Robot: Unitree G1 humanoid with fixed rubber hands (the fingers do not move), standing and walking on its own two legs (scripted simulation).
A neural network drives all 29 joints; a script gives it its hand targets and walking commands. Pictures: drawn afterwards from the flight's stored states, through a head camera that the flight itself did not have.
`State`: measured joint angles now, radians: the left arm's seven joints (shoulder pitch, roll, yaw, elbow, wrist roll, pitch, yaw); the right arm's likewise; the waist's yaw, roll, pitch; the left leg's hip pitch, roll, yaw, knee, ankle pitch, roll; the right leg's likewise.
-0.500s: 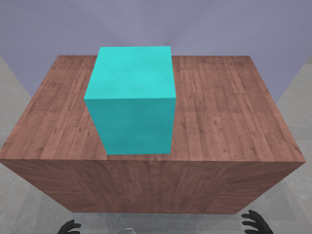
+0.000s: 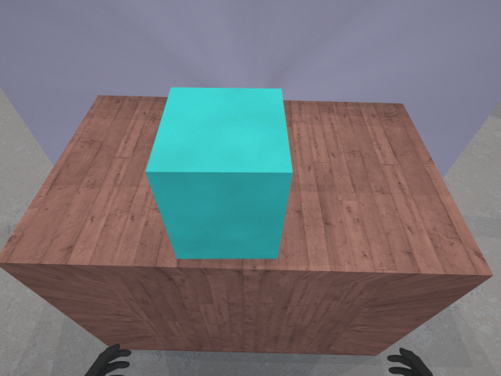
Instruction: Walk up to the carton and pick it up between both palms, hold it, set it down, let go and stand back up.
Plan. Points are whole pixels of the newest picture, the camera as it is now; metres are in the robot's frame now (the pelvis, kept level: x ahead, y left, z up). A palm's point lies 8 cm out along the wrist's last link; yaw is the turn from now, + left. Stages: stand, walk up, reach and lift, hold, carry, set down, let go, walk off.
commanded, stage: walk up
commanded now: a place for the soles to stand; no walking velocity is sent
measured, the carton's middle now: (226, 177) +0.45 +0.06 +0.05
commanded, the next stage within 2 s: reach and lift in 1.10 s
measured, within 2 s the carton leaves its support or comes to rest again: neither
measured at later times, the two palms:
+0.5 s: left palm out of the picture +0.11 +0.29 -0.09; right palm out of the picture +0.13 -0.24 -0.10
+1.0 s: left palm out of the picture +0.11 +0.29 -0.08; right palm out of the picture +0.14 -0.25 -0.09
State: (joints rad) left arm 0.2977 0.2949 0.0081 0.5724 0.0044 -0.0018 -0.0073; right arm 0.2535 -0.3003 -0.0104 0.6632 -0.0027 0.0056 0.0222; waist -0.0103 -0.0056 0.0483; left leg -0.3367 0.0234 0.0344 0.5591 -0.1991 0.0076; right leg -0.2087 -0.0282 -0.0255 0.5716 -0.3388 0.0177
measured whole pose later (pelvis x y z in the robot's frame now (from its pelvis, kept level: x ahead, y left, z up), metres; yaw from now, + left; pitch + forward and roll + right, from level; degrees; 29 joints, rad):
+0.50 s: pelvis +0.01 +0.02 +0.00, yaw +0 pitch -1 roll +0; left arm 0.36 0.30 0.04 0.58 0.02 -0.01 0.01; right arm 0.26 -0.30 -0.02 0.65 -0.01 0.03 0.04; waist -0.01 0.01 0.05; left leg -0.34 -0.01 0.04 0.59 -0.23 0.04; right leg -0.20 -0.06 -0.02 0.58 -0.36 0.04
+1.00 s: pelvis +0.02 +0.02 +0.00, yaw +2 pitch -1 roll +0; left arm 0.35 0.31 0.03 0.57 0.02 -0.01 0.01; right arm 0.23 -0.30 -0.02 0.65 -0.01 0.03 0.05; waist -0.01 0.01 0.05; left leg -0.33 -0.02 0.03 0.59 -0.24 0.04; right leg -0.18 -0.07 -0.04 0.58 -0.38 0.04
